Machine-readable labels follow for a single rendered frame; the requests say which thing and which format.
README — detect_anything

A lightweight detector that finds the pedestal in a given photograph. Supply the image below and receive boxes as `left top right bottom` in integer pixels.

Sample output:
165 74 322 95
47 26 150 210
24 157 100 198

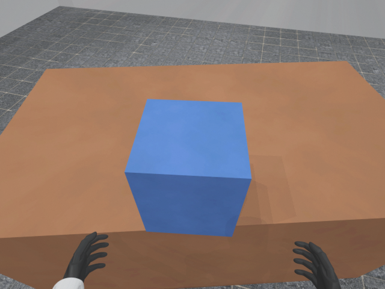
0 61 385 289

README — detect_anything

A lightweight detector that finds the right robot hand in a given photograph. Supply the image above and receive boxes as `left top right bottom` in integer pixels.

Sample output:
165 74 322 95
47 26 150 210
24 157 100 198
293 241 341 289

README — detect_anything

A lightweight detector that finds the carton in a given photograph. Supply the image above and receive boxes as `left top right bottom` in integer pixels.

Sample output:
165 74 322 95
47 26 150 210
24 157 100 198
125 99 251 237

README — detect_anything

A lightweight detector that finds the left robot hand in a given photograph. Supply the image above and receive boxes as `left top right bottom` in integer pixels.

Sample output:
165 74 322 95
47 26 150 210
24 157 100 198
63 232 109 283

